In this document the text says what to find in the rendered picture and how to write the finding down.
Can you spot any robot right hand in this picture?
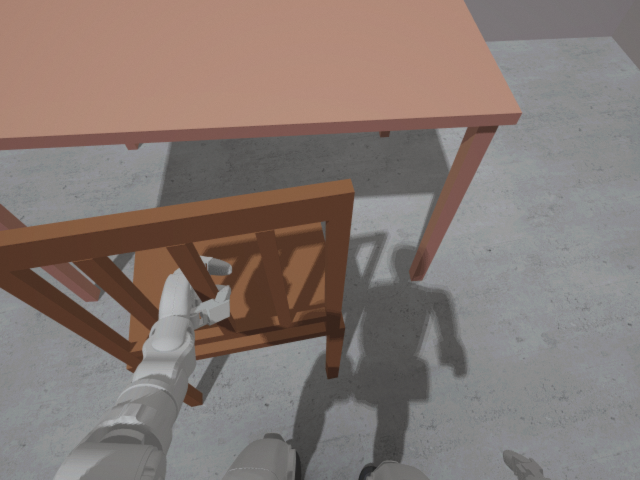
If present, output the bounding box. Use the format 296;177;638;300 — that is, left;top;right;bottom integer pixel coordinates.
503;450;551;480

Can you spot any chair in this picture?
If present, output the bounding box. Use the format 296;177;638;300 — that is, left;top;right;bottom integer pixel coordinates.
0;179;355;407

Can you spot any right robot shin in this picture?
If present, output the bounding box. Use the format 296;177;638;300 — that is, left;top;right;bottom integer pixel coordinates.
373;461;398;472

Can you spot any robot shin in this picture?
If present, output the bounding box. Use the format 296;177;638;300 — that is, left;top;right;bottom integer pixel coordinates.
263;432;288;445
373;461;398;472

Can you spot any left robot forearm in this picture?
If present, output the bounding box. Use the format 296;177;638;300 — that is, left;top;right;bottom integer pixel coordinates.
53;316;196;480

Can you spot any robot left hand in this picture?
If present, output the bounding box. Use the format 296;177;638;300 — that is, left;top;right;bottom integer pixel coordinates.
159;256;232;330

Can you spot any robot left upper arm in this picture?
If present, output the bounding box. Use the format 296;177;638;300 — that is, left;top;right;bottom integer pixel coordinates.
58;442;167;480

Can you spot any left robot shin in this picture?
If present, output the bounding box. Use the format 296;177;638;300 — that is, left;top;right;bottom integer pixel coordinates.
263;432;288;445

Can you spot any table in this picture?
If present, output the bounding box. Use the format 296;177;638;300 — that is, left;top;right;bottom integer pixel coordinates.
0;0;522;302

